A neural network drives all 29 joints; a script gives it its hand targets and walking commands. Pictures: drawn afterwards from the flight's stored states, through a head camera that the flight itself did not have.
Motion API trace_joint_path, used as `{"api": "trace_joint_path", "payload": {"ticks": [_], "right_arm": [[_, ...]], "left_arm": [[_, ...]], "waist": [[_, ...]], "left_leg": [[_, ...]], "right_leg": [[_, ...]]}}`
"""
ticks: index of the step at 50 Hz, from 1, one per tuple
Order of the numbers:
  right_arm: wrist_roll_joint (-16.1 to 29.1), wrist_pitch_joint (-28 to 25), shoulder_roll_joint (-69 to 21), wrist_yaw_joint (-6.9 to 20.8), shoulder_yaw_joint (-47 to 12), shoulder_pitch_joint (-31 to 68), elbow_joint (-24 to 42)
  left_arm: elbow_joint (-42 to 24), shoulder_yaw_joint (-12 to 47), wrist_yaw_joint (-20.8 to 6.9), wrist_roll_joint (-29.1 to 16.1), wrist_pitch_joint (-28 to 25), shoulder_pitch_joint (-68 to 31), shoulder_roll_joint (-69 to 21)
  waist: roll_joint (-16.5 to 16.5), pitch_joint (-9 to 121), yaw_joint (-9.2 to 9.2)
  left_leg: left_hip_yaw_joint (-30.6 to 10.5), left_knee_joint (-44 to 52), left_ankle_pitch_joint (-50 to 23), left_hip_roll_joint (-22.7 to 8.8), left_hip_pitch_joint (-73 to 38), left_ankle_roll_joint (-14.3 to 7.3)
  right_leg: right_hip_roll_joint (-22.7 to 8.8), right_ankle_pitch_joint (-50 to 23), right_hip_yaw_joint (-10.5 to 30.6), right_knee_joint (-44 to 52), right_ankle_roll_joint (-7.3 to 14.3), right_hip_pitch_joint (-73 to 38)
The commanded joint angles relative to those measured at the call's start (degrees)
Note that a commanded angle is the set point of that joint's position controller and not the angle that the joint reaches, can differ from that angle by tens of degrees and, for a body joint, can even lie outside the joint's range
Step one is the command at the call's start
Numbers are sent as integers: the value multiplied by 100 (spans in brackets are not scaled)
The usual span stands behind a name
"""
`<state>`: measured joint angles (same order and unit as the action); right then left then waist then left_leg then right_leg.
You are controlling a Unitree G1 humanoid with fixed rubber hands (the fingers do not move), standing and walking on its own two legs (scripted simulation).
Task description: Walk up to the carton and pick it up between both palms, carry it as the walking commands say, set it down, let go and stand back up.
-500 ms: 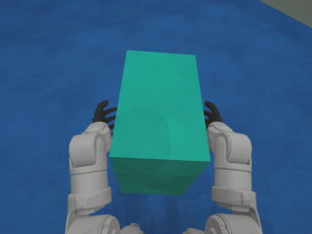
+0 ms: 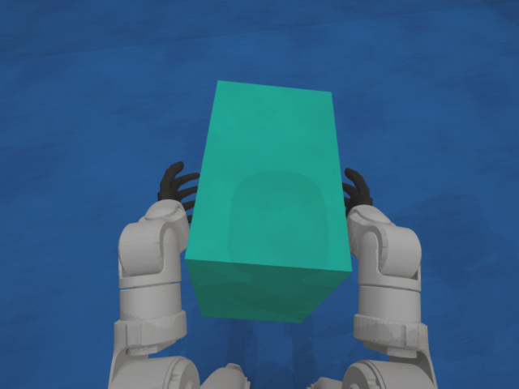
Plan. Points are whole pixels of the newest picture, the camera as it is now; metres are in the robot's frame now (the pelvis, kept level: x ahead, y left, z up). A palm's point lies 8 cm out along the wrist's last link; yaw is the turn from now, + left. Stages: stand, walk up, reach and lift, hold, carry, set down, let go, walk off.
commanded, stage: carry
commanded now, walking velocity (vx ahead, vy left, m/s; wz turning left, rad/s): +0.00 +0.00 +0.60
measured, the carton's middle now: (262, 211) +0.38 +0.02 +0.03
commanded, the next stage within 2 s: none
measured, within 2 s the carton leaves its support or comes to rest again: neither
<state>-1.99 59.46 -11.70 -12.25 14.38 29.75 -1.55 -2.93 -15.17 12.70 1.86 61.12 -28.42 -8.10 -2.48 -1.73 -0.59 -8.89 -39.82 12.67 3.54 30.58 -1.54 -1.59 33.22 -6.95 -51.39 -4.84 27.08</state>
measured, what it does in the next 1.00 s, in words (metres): steps to the left, turning left: right foot, then left foot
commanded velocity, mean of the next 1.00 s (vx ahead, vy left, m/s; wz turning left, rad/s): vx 0.00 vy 0.00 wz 0.60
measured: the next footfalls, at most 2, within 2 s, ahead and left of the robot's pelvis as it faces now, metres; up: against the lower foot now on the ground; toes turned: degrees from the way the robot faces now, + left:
right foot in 0.14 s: +0.00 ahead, -0.07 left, +0.00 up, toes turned -2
left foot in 0.44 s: +0.02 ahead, +0.25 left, +0.00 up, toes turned +5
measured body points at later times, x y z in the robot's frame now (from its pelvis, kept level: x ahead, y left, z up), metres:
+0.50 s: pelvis -0.04 +0.11 -0.01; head -0.01 +0.12 +0.44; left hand +0.27 +0.33 +0.07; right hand +0.33 +0.07 +0.07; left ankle -0.02 +0.25 -0.72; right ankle -0.04 -0.06 -0.70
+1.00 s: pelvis -0.09 +0.21 -0.01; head -0.06 +0.23 +0.44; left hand +0.16 +0.50 +0.07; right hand +0.28 +0.25 +0.07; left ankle -0.08 +0.33 -0.72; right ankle -0.06 +0.07 -0.70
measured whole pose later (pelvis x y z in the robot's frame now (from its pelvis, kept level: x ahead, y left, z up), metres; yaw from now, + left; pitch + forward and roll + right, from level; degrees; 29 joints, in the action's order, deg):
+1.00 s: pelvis -0.09 +0.21 -0.01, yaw +26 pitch +4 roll -3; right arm -2.1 60.4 -10.5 -12.2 14.4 28.2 -0.7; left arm 0.0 -13.8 12.6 1.8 59.8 -27.9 -8.7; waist -2.1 0.3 -0.6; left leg -10.1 -44.8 17.3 4.2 30.4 -0.3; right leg -6.4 34.6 -10.5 -50.9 -3.4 23.4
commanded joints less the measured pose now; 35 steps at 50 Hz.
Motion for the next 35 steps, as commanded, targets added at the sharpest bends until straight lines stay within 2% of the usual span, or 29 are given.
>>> {"api": "trace_joint_path", "payload": {"ticks": [1, 2, 4, 5, 6, 7, 8, 9, 10, 12, 15, 17, 19, 20, 21, 22, 23, 24, 25, 26, 27, 28, 29, 30, 31, 32, 33, 34, 35], "right_arm": [[1305, -441, -4244, 318, -3349, 4448, 1743], [1211, -383, -4351, 325, -3251, 4144, 1372], [1102, -332, -4237, 294, -3322, 3773, 1477], [1221, -334, -4341, 322, -3430, 3979, 1403], [1111, -227, -4414, 320, -3467, 3655, 1337], [1139, -206, -4407, 346, -3578, 3613, 1410], [1011, -191, -4312, 301, -3399, 3764, 947], [1105, -212, -4235, 321, -3350, 4041, 1258], [1227, -215, -4273, 329, -3408, 4512, 1252], [1339, -142, -4290, 335, -3484, 4382, 1270], [1429, -75, -4391, 347, -3590, 4110, 1142], [1457, -52, -4327, 358, -3467, 4305, 992], [1390, -32, -4185, 322, -3564, 4146, 1037], [1405, -42, -4072, 311, -3525, 4404, 1155], [1346, 3, -4120, 316, -3399, 3987, 840], [1355, 26, -4245, 347, -3370, 4069, 662], [1154, -10, -4039, 289, -3217, 3459, 668], [1245, -101, -4186, 332, -3324, 3974, 921], [1150, -157, -4188, 318, -3156, 3891, 640], [1255, -309, -4367, 376, -3288, 4114, 1102], [1186, -370, -4358, 360, -3241, 4078, 1148], [1259, -430, -4339, 344, -3327, 4523, 1635], [1244, -470, -4273, 326, -3391, 4480, 1819], [1195, -512, -4174, 338, -3352, 4338, 2030], [1244, -534, -4257, 331, -3474, 4750, 1933], [1038, -381, -4276, 350, -3302, 3507, 1382], [1016, -334, -4315, 361, -3391, 3562, 1190], [992, -265, -4303, 334, -3419, 3558, 1201], [1150, -299, -4361, 348, -3543, 3780, 1662]], "left_arm": [[-794, 4054, -402, -1500, -488, -4349, -5149], [-792, 4071, -415, -1530, -453, -4593, -5138], [-806, 3929, -422, -1456, -443, -4096, -5031], [-1010, 3886, -427, -1443, -505, -4434, -4959], [-877, 3725, -449, -1329, -412, -4006, -4950], [-621, 3708, -490, -1263, -378, -3634, -4974], [-880, 3822, -430, -1302, -436, -4644, -4757], [-884, 3909, -461, -1344, -414, -4486, -4828], [-688, 3822, -424, -1248, -379, -4648, -4829], [-418, 3619, -378, -1089, -296, -3977, -4822], [-644, 3494, -316, -981, -324, -3818, -4628], [-755, 3531, -230, -953, -356, -4194, -4535], [-425, 3419, -283, -951, -346, -3590, -4474], [-182, 3346, -262, -864, -332, -3516, -4527], [-389, 3389, -269, -963, -331, -3788, -4429], [-599, 3381, -293, -1034, -336, -4168, -4368], [-474, 3647, -353, -1130, -285, -3534, -4598], [-576, 3774, -398, -1186, -361, -3880, -4692], [-819, 3810, -401, -1367, -444, -4726, -4652], [-1125, 4029, -462, -1506, -519, -4831, -4886], [-933, 4154, -485, -1549, -511, -4827, -5064], [-822, 4085, -515, -1596, -530, -4678, -5201], [-665, 4010, -538, -1584, -536, -4252, -5329], [-756, 4115, -573, -1620, -536, -4017, -5396], [-689, 4077, -559, -1600, -592, -4503, -5373], [-921, 4068, -522, -1557, -547, -4130, -5236], [-941, 3987, -512, -1450, -559, -4269, -5054], [-686, 3837, -507, -1367, -494, -3911, -4985], [-1003, 3982, -539, -1470, -524, -4020, -5008]], "waist": [[-1130, 4063, 143], [-1286, 3808, 146], [-928, 4117, 124], [-862, 4176, 46], [-384, 3989, -30], [328, 3753, -88], [1355, 3596, -2], [1229, 3614, 17], [737, 3331, 13], [374, 3025, 57], [1010, 3011, 49], [934, 3231, 30], [1868, 2973, 24], [1574, 3183, 89], [916, 3274, 260], [25, 3194, 240], [-1667, 3434, 130], [-1430, 3583, 165], [-1432, 3661, 137], [-1397, 3812, 145], [-1618, 3785, 152], [-1350, 4023, 129], [-1328, 4138, 88], [-1457, 4333, 119], [-945, 4235, 86], [-1060, 4231, 49], [-568, 3961, -52], [658, 3846, -62], [1566, 3927, 12]], "left_leg": [[-2292, 1034, -4065, -1251, -3170, -460], [-2327, 1185, -4006, -1228, -2972, -319], [-2093, 1258, -3350, -1132, -2340, -324], [-1812, 1140, -2568, -856, -1655, -69], [-1257, 1120, -1547, -583, -657, 86], [-523, 612, -202, -132, 490, 334], [178, -1051, 1477, 264, 860, 461], [487, -1895, 1728, -318, 1008, 438], [414, -2723, 1653, -444, 1133, 454], [467, -2464, 1231, -728, 1181, 333], [717, -1585, 1157, -510, 698, 343], [971, -782, 1057, -319, 138, 294], [1262, -281, 1003, -141, 30, 324], [1233, 147, 583, -132, -411, 241], [649, 906, -964, -314, -1234, 145], [-1109, 944, -3563, -1038, -2043, -108], [-2725, 699, -6549, -1718, -2883, -702], [-2556, 592, -6579, -1511, -3444, -760], [-2426, 350, -6961, -1470, -3565, -636], [-2457, 409, -6903, -1346, -3687, -603], [-2384, 450, -6396, -1250, -3582, -555], [-2007, 486, -5303, -1168, -3223, -522], [-2024, 588, -4893, -1044, -2784, -495], [-1609, 392, -4728, -947, -2461, -400], [-1624, 337, -4481, -901, -1958, -347], [-1415, 320, -4029, -765, -1392, -251], [-974, -195, -3122, -472, -299, -34], [-199, -939, -761, -28, 787, 203], [383, -1722, 1739, -54, 1371, 288]], "right_leg": [[444, -304, 711, 521, 124, -165], [421, -337, 621, 669, 100, -331], [285, -761, 569, 1599, 231, -1443], [144, -1078, 625, 2399, 344, -2383], [-213, -1460, 664, 3110, 455, -3495], [-1171, -1917, 1281, 3271, 747, -4147], [-2457, -3564, 2023, 2987, 1377, -4163], [-2999, -3963, 1577, 2586, 1718, -3678], [-2970, -4499, 1229, 2408, 1793, -3395], [-2591, -4505, 645, 1941, 1507, -3269], [-2077, -4836, 30, 1448, 1169, -3349], [-1975, -4970, -289, 955, 936, -3033], [-1802, -5497, -484, 758, 626, -2944], [-1785, -5064, -596, 420, 482, -2704], [-1475, -4066, -657, -253, 162, -1989], [-864, -1932, -477, -982, -152, -775], [101, 790, -332, -1146, -448, 311], [127, 1136, 215, -769, -301, 534], [78, 1072, 294, -918, -251, 654], [205, 953, 416, -524, -186, 544], [233, 583, 522, -201, -73, 453], [187, 142, 416, 219, -34, -129], [134, -146, 602, 554, 98, -682], [66, -623, 412, 1053, 112, -1171], [-22, -948, 457, 1442, 182, -1749], [-178, -1372, 455, 2076, 260, -2507], [-848, -2443, 820, 2391, 405, -3296], [-1741, -4653, 1194, 2329, 738, -4202], [-2775, -6204, 1553, 1791, 1322, -4658]]}}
